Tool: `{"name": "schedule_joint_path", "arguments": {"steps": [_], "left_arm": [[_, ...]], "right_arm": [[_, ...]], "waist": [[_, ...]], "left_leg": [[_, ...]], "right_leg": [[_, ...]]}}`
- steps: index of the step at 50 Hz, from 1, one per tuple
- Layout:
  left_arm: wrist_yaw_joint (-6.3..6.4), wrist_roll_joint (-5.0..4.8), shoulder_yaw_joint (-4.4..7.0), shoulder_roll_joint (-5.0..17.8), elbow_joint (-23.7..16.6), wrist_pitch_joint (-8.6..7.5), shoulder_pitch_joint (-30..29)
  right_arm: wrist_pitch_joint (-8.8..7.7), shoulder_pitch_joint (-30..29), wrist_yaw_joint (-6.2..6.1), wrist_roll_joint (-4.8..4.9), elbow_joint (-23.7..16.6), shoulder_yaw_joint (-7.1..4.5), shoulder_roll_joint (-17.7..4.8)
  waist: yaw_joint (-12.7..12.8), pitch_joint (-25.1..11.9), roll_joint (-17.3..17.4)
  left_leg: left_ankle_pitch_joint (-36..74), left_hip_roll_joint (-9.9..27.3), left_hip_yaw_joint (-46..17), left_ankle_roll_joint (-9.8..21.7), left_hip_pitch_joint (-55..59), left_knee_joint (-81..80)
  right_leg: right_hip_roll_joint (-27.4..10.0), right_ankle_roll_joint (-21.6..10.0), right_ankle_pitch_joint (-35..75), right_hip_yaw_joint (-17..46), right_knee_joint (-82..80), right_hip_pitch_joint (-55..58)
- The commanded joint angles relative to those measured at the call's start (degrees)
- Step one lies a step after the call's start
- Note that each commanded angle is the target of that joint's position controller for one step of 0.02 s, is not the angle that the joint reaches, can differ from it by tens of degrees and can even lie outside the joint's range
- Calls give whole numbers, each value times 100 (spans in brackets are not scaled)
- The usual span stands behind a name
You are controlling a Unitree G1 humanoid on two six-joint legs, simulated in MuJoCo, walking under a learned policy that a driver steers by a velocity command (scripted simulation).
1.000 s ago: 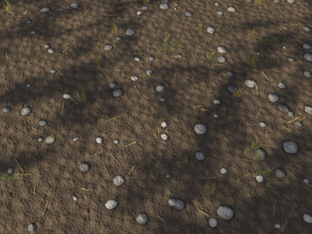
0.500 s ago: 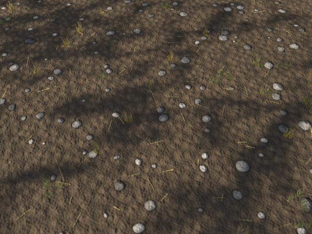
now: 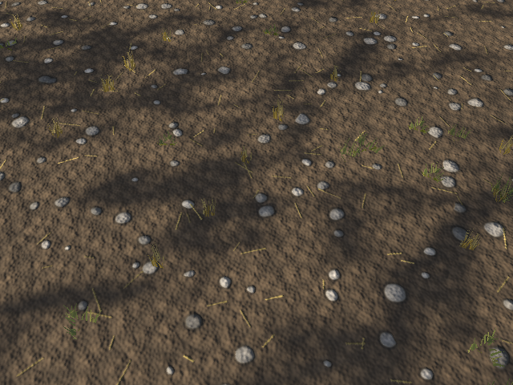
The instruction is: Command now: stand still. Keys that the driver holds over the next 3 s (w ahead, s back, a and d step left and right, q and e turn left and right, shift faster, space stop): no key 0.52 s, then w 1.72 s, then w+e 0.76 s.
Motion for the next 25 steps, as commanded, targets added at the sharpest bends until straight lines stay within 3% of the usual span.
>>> {"name": "schedule_joint_path", "arguments": {"steps": [1, 25], "left_arm": [[42, -13, 128, 593, -116, -46, -2], [130, -48, 78, 415, 848, 45, 199]], "right_arm": [[-80, 22, -23, 11, -197, -162, -637], [-76, 396, -110, 55, 892, -79, -577]], "waist": [[-15, -149, 73], [-33, 70, 29]], "left_leg": [[1066, 366, -358, 144, -326, -710], [998, 209, -96, 44, -297, -810]], "right_leg": [[-31, -60, 940, -1, -245, 340], [62, -140, 853, -98, -404, 337]]}}
Next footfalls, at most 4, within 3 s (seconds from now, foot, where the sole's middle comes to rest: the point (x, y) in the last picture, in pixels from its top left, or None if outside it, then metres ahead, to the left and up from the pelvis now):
1.22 left None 0.44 0.09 -0.77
1.78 right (322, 304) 0.75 -0.15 -0.77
2.32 left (245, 217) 1.07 0.09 -0.77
2.88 right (325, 165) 1.32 -0.20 -0.77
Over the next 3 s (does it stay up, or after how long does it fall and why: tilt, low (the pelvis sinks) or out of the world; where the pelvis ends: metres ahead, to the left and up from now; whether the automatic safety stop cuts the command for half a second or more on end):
stays up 1.25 -0.11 0.00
